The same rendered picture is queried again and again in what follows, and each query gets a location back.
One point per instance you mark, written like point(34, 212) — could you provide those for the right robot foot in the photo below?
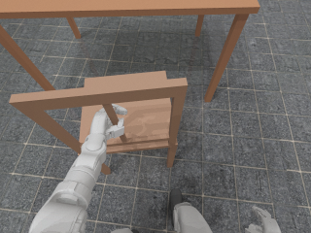
point(175, 198)

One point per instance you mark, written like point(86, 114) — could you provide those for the right robot hand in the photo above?
point(268, 224)

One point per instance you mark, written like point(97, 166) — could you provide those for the left robot forearm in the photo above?
point(80, 180)

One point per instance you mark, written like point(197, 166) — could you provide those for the table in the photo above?
point(126, 8)

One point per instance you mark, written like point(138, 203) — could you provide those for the left robot upper arm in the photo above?
point(60, 218)

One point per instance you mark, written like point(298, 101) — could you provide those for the left robot hand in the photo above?
point(102, 124)

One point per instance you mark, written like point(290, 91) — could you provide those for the robot right thigh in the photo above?
point(187, 219)

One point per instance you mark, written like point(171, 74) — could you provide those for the chair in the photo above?
point(152, 121)

